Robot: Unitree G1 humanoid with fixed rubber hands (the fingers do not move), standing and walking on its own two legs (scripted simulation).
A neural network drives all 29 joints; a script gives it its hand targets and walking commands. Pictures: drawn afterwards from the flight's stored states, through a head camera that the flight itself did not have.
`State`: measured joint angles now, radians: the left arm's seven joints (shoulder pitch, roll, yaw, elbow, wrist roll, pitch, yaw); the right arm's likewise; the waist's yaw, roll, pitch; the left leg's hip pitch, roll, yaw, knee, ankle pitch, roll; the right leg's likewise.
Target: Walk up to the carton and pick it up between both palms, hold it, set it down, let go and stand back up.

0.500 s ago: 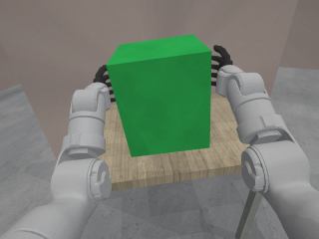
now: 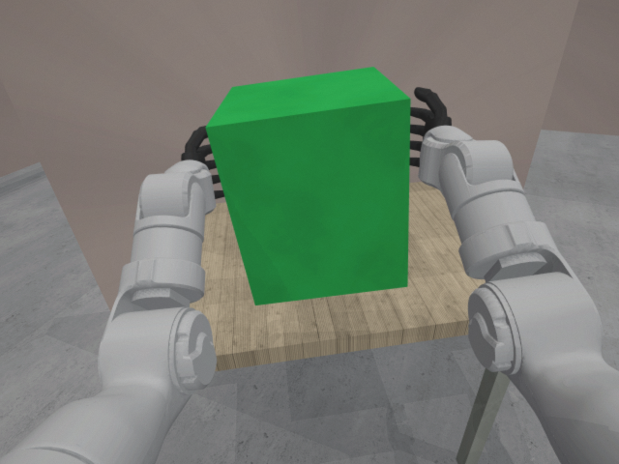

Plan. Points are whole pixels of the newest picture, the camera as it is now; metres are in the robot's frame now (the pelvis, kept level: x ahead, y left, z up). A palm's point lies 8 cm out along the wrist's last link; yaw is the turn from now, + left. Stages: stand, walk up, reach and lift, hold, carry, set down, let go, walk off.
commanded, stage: hold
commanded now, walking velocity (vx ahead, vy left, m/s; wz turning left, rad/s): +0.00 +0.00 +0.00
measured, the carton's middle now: (316, 182) +0.42 +0.00 +0.24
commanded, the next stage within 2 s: set down in 0.38 s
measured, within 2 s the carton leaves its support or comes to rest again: neither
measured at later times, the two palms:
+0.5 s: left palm (195, 176) +0.37 +0.15 +0.28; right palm (434, 141) +0.37 -0.15 +0.31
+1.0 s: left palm (178, 184) +0.39 +0.18 +0.26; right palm (399, 148) +0.41 -0.12 +0.29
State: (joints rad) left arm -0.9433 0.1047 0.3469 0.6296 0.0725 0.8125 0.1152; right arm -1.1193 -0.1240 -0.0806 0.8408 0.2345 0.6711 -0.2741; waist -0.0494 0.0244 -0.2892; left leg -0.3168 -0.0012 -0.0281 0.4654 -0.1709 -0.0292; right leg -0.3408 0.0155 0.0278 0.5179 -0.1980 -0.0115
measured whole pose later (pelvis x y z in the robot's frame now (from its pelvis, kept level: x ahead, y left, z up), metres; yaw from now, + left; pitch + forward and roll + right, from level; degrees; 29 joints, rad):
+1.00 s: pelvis +0.01 +0.00 +0.00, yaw +0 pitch +0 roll +1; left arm -1.00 0.11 0.36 0.81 0.15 0.59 0.10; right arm -1.16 -0.12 -0.09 1.05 0.23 0.38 -0.24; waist 0.03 0.00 -0.21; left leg -0.27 0.00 -0.03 0.44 -0.17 -0.03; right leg -0.30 0.02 0.03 0.51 -0.21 -0.01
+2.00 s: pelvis +0.02 +0.00 +0.00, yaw +0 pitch +1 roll +1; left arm -1.00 0.10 0.36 0.90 0.16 0.50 0.12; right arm -1.16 -0.12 -0.09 1.18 0.23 0.24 -0.21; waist 0.07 0.00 -0.16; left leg -0.26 0.00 -0.03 0.43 -0.19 -0.03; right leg -0.28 0.02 0.03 0.49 -0.22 -0.01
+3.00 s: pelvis +0.04 +0.00 +0.00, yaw +0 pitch +3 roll +1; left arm -0.97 0.07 0.36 1.02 0.16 0.32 0.16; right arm -1.16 -0.12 -0.16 1.34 0.16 0.08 -0.15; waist 0.13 0.00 -0.13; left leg -0.26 0.00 -0.03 0.43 -0.22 -0.03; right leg -0.28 0.02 0.03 0.48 -0.25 -0.02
